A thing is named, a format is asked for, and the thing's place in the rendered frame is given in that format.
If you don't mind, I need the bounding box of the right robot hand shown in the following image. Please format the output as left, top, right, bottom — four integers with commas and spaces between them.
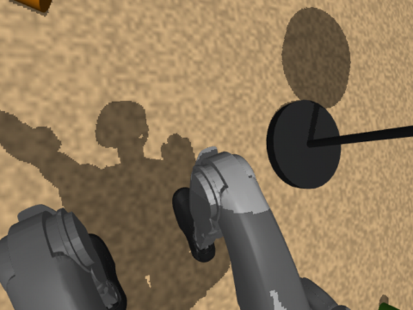
300, 277, 338, 310

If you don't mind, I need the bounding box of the floor lamp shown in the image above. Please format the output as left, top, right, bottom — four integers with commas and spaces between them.
267, 100, 413, 189

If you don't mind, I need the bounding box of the right robot foot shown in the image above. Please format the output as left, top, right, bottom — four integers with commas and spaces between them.
172, 187, 216, 262

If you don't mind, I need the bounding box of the left robot foot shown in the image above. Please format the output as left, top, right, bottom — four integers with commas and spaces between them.
88, 234, 127, 310

